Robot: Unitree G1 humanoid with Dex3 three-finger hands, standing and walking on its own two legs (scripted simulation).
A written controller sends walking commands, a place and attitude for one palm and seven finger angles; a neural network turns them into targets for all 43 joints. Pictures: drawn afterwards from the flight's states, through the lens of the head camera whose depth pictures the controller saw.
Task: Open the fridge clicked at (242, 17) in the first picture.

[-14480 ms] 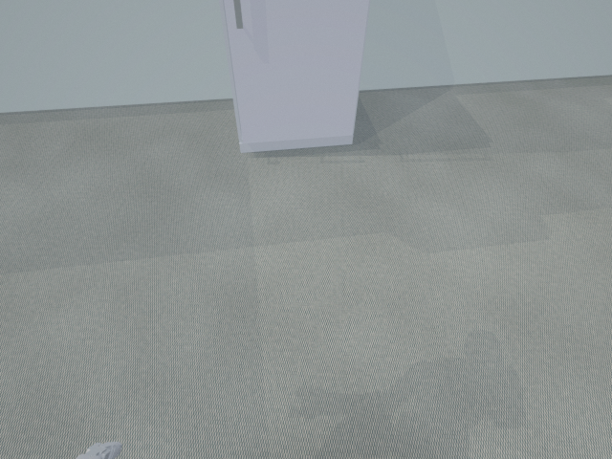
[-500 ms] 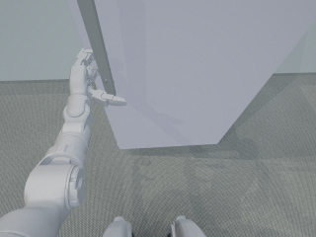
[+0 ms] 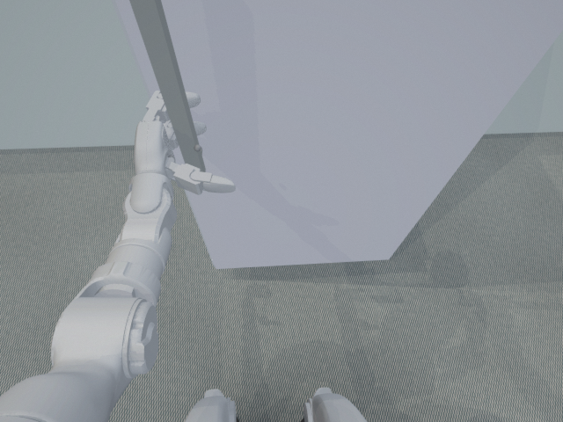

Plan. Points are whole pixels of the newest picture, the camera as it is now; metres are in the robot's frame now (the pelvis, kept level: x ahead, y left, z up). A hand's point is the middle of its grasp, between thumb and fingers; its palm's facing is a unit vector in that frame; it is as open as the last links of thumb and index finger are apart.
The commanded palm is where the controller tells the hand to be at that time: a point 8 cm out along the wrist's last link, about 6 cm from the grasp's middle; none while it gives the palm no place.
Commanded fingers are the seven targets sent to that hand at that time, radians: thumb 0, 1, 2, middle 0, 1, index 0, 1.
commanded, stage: slide the fingers in behind the handle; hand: left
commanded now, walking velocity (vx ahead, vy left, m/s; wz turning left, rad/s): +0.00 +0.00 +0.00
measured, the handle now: (169, 61) +0.55 +0.11 +0.18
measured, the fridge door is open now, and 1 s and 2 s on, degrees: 0 0 0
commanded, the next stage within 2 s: grip the handle and tug to test in 0.46 s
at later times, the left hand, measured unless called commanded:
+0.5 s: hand (199, 145) +0.49 +0.09 +0.08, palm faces +0.00 -1.00 -0.02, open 14.0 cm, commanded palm +0.46 +0.14 +0.08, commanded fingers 0.00 -0.50 0.30 -0.30 -1.20 -0.30 -1.20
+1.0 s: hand (198, 145) +0.50 +0.09 +0.08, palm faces -0.01 -1.00 -0.02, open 9.6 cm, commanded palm +0.47 +0.14 +0.08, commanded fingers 0.00 0.57 0.76 -0.41 -1.35 -0.41 -1.35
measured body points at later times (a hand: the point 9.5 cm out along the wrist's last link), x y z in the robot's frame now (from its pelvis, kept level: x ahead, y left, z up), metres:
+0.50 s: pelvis +0.00 +0.00 +0.00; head +0.11 +0.00 +0.44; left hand +0.49 +0.14 +0.08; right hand +0.02 -0.25 -0.13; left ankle +0.02 +0.13 -0.68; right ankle -0.01 -0.10 -0.68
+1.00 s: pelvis +0.00 +0.01 +0.00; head +0.11 +0.01 +0.44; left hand +0.49 +0.14 +0.08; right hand +0.02 -0.25 -0.13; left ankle +0.02 +0.13 -0.68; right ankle -0.01 -0.10 -0.68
